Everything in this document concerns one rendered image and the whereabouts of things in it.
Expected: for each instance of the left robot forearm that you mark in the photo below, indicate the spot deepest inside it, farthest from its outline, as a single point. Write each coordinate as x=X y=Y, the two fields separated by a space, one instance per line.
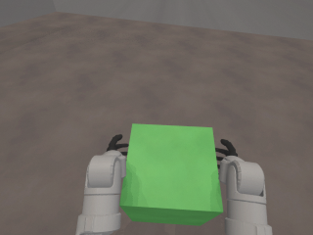
x=100 y=210

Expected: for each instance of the robot left hand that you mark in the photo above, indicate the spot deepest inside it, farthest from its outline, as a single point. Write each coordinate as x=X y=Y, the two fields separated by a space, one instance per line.
x=113 y=146

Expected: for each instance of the robot right hand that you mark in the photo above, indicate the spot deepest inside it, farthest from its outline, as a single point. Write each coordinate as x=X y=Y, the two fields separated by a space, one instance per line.
x=230 y=152

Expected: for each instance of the carton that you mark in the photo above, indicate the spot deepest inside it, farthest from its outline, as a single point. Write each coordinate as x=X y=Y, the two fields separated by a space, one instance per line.
x=171 y=175

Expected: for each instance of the right robot forearm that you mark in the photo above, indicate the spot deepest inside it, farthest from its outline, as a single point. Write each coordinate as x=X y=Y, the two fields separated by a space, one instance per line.
x=246 y=194

